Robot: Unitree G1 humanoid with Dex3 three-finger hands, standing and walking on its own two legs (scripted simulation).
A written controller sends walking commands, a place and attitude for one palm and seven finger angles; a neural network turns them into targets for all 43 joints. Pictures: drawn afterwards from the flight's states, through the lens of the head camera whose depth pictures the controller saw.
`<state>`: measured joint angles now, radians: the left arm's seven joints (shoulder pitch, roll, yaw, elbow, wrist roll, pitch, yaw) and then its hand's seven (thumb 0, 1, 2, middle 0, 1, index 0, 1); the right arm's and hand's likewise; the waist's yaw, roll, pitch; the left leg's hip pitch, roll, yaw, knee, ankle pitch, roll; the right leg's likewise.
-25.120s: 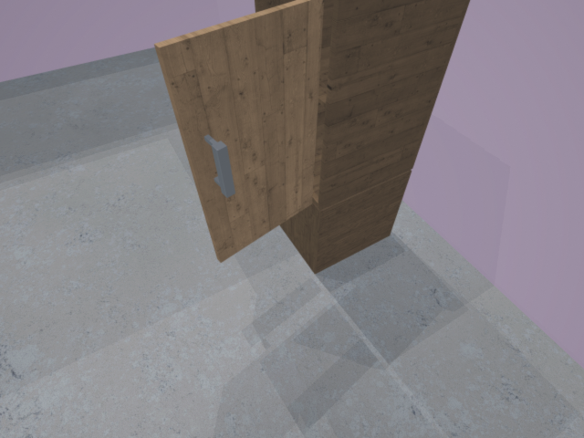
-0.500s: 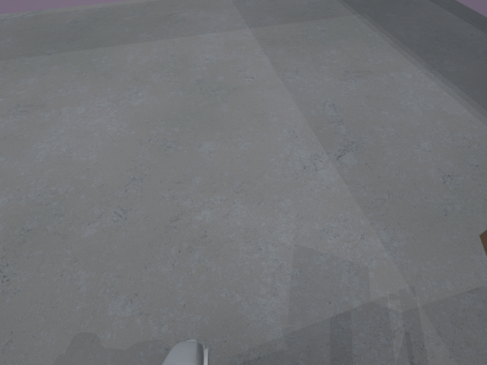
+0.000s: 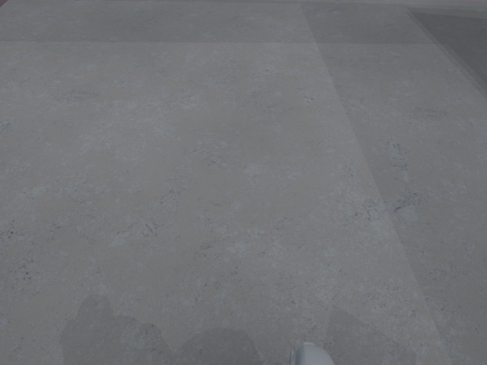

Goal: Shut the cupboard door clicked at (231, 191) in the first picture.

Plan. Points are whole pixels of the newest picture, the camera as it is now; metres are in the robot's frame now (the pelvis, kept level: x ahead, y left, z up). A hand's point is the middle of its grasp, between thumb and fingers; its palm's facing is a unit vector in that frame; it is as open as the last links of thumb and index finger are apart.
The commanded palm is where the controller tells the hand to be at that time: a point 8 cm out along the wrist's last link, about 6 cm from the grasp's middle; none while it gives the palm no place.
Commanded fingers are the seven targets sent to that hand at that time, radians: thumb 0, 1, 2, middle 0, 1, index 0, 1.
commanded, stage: walk to a spot facing it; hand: left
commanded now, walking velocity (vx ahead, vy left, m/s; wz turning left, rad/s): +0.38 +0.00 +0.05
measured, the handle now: out of the picture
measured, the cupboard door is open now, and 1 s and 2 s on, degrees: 65 65 65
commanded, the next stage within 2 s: turn to face it in 0.32 s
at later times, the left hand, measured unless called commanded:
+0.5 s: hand (179, 313) +0.23 +0.14 -0.17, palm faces +0.16 -0.96 -0.22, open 7.2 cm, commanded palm none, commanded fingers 0.00 0.90 0.90 -0.20 -0.30 -0.20 -0.30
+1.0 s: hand (181, 240) +0.40 +0.17 -0.18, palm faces -0.03 -0.96 -0.27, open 7.4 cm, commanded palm none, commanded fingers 0.00 0.90 0.90 -0.20 -0.30 -0.20 -0.30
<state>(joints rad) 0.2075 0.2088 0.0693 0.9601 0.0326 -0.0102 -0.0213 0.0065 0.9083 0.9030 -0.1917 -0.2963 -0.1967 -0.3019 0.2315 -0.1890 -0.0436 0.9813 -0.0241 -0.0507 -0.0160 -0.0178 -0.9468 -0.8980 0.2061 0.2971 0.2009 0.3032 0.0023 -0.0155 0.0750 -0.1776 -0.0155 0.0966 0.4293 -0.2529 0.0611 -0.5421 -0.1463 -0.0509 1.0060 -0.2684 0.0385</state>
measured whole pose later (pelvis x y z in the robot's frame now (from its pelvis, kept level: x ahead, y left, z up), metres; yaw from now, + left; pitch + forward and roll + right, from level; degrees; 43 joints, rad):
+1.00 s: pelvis +0.32 -0.03 -0.02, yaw -7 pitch +0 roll +0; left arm 0.24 0.20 0.08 0.92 0.03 0.03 -0.01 0.00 0.91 0.90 -0.19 -0.30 -0.20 -0.30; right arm 0.13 -0.23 -0.07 0.95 -0.02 0.08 -0.01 0.00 -0.91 -0.90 0.20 0.30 0.20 0.30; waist 0.04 0.05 0.06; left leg -0.41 0.12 0.15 0.92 -0.51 -0.03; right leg -0.36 -0.02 -0.08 0.70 -0.33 -0.03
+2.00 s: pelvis +0.40 +0.00 -0.01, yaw -43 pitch +2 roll -1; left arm 0.20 0.23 0.05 0.88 0.02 0.06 -0.01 0.00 0.90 0.90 -0.20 -0.30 -0.20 -0.30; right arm 0.14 -0.24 -0.04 0.85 -0.01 0.03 -0.01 0.00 -0.91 -0.90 0.20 0.30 0.20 0.30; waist 0.01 -0.03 0.08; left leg -0.36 0.05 0.03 0.62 -0.32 -0.07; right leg -0.32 0.03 0.11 0.58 -0.30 0.03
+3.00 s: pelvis +0.42 -0.04 +0.00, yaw -79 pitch +2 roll -2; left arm 0.14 0.27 0.08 0.87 0.02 0.08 -0.04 0.01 0.91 0.90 -0.19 -0.30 -0.20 -0.30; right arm 0.22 -0.21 -0.03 0.87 -0.03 0.02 -0.02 0.00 -0.91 -0.90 0.21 0.30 0.20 0.30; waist 0.00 0.00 0.10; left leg -0.22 0.15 0.18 0.53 -0.32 -0.03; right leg -0.43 -0.02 -0.05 0.92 -0.46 0.05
